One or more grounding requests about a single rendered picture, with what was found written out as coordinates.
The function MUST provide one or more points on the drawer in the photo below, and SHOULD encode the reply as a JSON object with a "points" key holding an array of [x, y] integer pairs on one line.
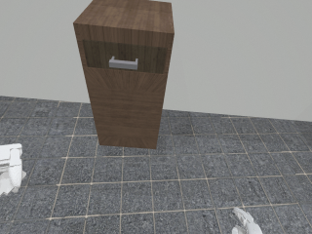
{"points": [[150, 59]]}

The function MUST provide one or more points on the right robot hand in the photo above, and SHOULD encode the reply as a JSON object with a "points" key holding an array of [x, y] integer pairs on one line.
{"points": [[248, 222]]}

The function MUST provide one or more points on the left robot hand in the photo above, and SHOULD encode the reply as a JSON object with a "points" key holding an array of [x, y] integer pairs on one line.
{"points": [[11, 173]]}

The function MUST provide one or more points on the cabinet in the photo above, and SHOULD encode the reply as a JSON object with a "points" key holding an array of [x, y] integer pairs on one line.
{"points": [[127, 105]]}

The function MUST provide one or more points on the handle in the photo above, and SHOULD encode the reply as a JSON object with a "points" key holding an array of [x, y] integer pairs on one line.
{"points": [[126, 64]]}

